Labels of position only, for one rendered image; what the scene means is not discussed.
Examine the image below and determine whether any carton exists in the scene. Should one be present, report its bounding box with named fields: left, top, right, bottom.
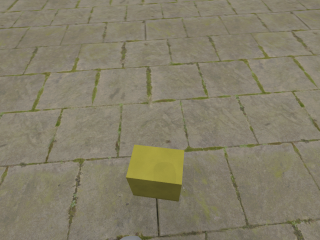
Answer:
left=126, top=144, right=185, bottom=202

